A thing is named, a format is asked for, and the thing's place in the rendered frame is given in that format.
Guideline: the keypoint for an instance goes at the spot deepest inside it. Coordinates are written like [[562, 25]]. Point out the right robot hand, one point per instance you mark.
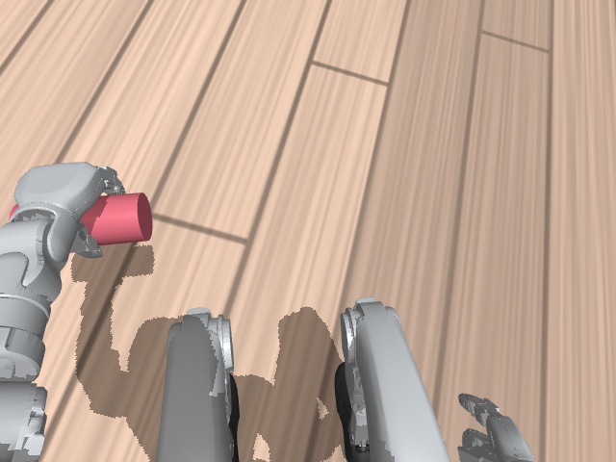
[[504, 442]]

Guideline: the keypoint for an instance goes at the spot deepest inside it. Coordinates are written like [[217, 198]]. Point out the left robot hand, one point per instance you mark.
[[74, 187]]

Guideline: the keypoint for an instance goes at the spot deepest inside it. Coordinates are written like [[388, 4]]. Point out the can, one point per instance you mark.
[[118, 219]]

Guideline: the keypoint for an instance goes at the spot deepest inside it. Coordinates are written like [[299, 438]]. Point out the left robot arm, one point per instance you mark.
[[34, 248]]

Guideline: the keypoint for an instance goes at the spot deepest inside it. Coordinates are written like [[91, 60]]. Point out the right robot foot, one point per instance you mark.
[[354, 453]]

